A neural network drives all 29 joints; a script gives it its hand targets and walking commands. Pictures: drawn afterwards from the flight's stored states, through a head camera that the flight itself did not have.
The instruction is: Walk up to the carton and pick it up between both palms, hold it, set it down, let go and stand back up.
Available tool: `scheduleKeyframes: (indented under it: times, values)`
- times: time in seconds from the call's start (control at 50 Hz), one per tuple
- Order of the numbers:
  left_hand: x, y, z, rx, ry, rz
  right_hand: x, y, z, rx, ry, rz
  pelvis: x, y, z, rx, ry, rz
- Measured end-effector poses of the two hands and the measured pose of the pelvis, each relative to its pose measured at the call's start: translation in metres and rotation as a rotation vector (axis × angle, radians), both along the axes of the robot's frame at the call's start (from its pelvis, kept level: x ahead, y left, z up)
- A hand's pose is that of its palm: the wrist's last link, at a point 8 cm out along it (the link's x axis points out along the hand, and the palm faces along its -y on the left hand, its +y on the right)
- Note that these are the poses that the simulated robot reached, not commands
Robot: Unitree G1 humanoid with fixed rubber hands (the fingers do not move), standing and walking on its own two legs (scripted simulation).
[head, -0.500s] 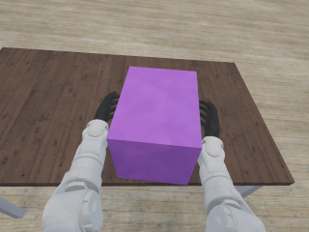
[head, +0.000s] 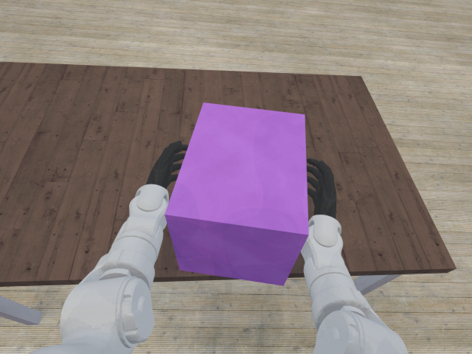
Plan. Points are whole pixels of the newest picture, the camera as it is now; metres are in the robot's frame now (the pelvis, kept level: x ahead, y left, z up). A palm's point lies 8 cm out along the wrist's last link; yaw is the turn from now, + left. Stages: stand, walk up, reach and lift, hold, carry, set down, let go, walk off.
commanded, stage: set down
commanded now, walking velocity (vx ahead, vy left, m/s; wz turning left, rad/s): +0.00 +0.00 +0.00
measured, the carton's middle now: (242, 192) +0.42 -0.02 -0.01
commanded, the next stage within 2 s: none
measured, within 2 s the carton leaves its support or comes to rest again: rests again in 0.30 s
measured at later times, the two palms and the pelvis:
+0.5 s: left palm (154, 183) +0.42 +0.15 +0.01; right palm (310, 211) +0.37 -0.14 +0.00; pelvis +0.00 +0.01 -0.01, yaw +0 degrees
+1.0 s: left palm (154, 186) +0.42 +0.15 +0.00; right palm (310, 213) +0.37 -0.14 +0.00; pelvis -0.02 +0.01 -0.01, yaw -1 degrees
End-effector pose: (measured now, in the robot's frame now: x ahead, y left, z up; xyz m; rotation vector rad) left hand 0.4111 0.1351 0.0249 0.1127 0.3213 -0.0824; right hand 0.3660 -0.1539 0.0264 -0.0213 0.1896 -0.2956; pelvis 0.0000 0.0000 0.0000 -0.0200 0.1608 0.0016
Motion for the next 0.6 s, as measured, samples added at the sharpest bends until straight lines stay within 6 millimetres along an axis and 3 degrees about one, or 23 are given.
scheduleKeyframes:
  times: [0.26, 0.6]
  values:
    - [0.009, 0.011, -0.012, -0.010, -0.012, 0.011, 0.009, 0.011, -0.015, -0.002, 0.015, 0.014, -0.002, 0.000, -0.004, -0.005, 0.089, 0.007]
    - [0.008, 0.014, -0.020, -0.029, -0.053, 0.012, 0.004, 0.015, -0.024, -0.002, 0.015, -0.006, -0.006, 0.010, -0.007, -0.025, 0.128, 0.009]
